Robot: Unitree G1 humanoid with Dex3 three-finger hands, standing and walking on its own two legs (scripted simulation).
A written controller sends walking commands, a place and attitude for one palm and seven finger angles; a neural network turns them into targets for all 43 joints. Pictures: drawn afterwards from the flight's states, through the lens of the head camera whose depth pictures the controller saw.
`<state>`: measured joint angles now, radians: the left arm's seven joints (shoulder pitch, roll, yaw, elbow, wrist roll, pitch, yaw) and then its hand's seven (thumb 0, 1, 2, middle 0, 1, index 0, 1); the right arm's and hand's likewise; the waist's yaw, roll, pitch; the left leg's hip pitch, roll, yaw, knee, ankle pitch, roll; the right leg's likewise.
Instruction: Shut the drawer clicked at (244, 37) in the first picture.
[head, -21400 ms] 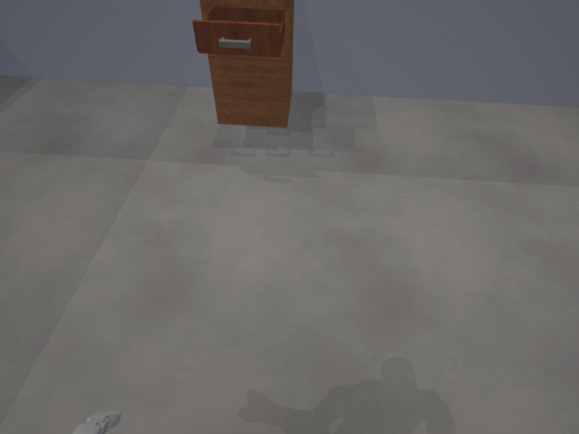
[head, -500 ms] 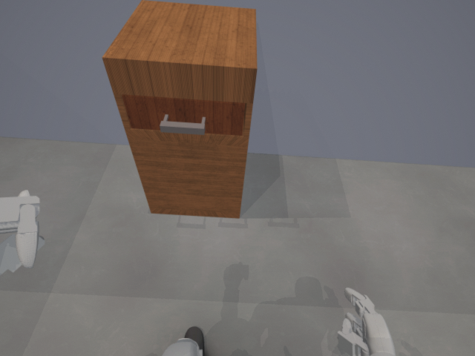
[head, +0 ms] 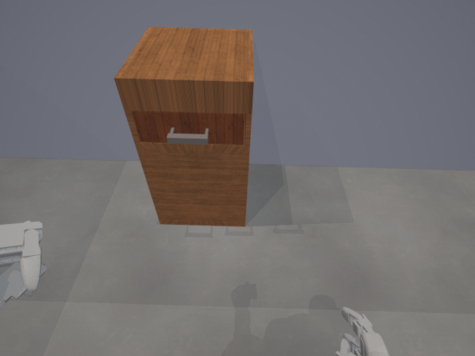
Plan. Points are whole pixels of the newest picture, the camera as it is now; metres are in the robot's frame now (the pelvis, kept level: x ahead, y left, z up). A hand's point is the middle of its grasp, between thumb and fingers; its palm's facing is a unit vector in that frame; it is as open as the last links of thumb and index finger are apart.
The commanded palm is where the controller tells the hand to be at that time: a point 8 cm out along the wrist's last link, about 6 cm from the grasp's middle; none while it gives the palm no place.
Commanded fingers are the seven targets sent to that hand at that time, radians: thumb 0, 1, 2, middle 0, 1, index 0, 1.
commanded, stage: stop stepping back and stand still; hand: left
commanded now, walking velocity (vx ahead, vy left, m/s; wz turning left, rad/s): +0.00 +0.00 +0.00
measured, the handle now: (188, 134) +0.84 +0.20 -0.15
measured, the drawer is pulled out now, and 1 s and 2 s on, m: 0.00 0.00 0.00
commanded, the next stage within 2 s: let the arm hang, fingers relaxed in 0.16 s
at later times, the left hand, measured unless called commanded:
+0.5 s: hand out of the picture +0.11 +0.21 -0.13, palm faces -0.01 -0.96 -0.27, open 3.1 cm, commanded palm none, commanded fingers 0.00 0.90 0.90 -0.88 -1.04 -0.88 -1.04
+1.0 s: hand out of the picture -0.06 +0.21 -0.17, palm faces +0.06 -0.97 -0.25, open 6.8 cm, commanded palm none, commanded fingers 0.00 0.90 0.90 -0.20 -0.30 -0.20 -0.30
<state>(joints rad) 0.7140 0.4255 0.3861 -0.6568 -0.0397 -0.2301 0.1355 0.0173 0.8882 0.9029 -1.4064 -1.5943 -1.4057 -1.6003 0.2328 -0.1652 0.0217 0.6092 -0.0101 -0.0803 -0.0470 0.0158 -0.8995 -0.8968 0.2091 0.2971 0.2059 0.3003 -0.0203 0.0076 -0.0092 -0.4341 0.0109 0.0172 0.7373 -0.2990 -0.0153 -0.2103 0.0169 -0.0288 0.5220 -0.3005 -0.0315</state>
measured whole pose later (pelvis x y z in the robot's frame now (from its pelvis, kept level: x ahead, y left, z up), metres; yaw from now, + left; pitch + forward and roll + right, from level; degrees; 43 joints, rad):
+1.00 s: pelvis -0.02 +0.02 +0.00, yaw +2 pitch -1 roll -1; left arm 0.33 0.20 0.02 1.12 0.02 0.02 0.01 0.01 0.91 0.90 -0.31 -0.42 -0.30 -0.42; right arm 0.29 -0.17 -0.02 1.09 -0.02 0.03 -0.02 0.01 -0.91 -0.90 0.21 0.30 0.20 0.30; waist 0.00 0.03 0.05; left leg -0.29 0.00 -0.01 0.47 -0.15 0.01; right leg -0.20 -0.01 -0.06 0.47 -0.25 0.00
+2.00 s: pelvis +0.02 +0.00 +0.01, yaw +1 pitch -2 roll +0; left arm 0.29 0.12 0.02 1.15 0.01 0.00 0.03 0.01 0.91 0.90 -0.20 -0.30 -0.20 -0.30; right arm 0.27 -0.12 -0.02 1.15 -0.02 0.01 -0.04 0.01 -0.91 -0.90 0.20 0.30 0.20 0.30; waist -0.01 0.01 0.06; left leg -0.20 0.03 0.00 0.43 -0.20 -0.02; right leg -0.11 0.01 -0.04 0.41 -0.28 -0.02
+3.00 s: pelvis +0.03 -0.01 +0.01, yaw +1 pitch -2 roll +0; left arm 0.27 0.15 0.02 1.14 0.01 -0.01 0.03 0.01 0.91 0.90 -0.20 -0.30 -0.20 -0.30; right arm 0.25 -0.15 -0.02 1.15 -0.02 0.00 -0.04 0.01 -0.91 -0.90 0.20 0.30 0.20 0.30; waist -0.01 0.01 0.06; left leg -0.18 0.03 0.00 0.41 -0.20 -0.03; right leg -0.08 0.02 -0.04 0.39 -0.28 -0.03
